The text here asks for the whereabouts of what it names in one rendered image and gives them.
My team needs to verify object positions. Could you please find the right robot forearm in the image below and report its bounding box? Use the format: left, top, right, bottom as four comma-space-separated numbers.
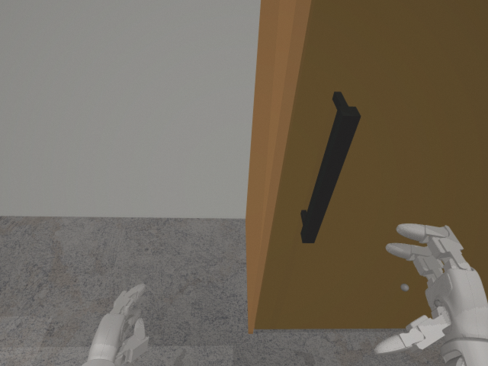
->
440, 338, 488, 366

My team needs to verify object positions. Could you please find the robot left hand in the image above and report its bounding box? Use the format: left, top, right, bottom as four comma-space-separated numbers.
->
87, 284, 149, 366

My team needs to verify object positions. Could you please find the robot right hand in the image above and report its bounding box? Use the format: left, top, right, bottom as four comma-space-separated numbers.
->
374, 223, 488, 355

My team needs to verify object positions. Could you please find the wardrobe door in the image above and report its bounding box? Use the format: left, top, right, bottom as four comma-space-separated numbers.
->
255, 0, 488, 329

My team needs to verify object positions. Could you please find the handle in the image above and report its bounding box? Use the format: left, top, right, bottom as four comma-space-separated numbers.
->
300, 91, 361, 243

